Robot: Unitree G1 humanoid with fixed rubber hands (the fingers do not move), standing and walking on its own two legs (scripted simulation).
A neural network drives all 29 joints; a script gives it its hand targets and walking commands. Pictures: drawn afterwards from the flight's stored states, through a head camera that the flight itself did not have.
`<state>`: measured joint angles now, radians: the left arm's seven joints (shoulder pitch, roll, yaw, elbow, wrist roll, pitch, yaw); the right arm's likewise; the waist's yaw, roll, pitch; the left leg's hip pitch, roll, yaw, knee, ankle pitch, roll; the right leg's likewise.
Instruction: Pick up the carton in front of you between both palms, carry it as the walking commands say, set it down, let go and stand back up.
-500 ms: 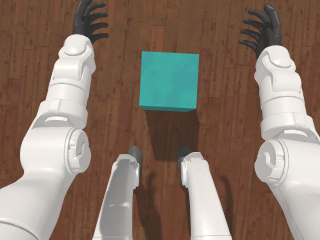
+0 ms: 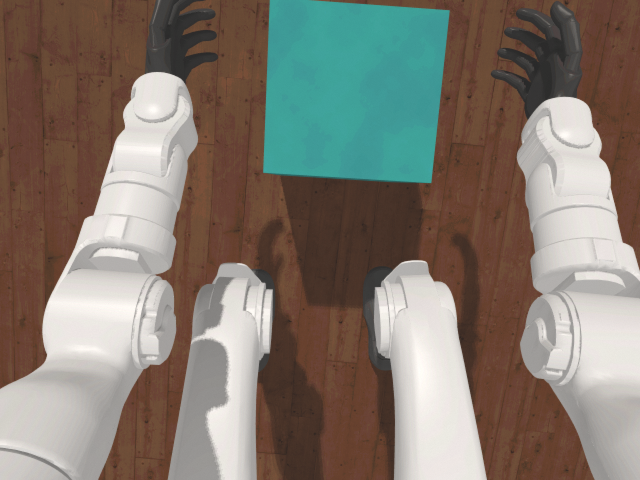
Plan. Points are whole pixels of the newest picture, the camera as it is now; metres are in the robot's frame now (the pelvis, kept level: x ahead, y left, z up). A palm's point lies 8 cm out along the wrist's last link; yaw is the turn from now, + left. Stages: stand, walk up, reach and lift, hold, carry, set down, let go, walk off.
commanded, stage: reach and lift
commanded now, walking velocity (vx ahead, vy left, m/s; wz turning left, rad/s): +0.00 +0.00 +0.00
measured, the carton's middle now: (345, 111) +0.50 -0.04 -0.35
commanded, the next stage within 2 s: none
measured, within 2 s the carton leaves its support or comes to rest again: leaves its support in 1.22 s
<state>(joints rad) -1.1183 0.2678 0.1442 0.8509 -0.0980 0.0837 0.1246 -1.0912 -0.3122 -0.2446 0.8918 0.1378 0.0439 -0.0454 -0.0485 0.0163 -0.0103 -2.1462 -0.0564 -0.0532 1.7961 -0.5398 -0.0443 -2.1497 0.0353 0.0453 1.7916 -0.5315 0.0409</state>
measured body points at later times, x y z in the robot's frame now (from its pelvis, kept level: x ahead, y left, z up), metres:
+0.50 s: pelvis -0.03 +0.00 -0.11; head +0.35 -0.01 +0.14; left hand +0.53 +0.15 -0.30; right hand +0.51 -0.22 -0.30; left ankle +0.09 +0.13 -0.44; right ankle +0.09 -0.13 -0.44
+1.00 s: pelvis -0.03 +0.00 -0.10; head +0.34 -0.01 +0.14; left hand +0.52 +0.11 -0.29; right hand +0.51 -0.19 -0.29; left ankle +0.09 +0.13 -0.44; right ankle +0.09 -0.13 -0.44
